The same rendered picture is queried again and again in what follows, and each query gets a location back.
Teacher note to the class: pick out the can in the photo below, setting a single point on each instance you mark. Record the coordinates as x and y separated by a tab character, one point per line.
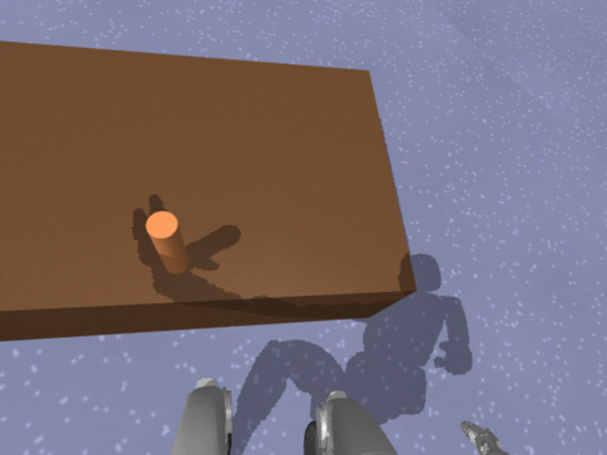
165	233

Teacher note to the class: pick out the right robot hand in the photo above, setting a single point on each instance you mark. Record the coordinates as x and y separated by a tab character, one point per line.
485	441

